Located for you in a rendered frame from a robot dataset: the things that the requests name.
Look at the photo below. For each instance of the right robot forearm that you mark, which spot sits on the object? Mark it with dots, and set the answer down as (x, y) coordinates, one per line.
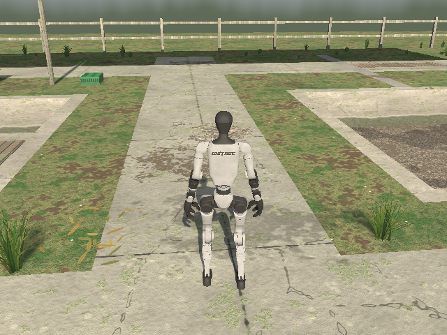
(255, 189)

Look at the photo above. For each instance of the left robot forearm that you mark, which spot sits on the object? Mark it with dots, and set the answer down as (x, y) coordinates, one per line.
(192, 188)

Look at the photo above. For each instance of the left robot upper arm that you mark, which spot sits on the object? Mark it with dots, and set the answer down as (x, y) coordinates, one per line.
(201, 148)

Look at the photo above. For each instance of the right robot hand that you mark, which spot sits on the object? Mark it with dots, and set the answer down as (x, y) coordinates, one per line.
(259, 207)

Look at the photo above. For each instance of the right robot upper arm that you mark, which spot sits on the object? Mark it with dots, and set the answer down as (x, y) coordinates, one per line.
(245, 148)

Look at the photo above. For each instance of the robot right shin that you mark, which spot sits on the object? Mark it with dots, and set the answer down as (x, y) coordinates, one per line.
(240, 253)

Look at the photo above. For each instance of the robot head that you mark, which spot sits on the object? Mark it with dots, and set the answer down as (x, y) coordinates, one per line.
(223, 122)

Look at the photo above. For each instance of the left robot hand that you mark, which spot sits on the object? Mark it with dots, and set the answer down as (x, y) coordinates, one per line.
(188, 209)

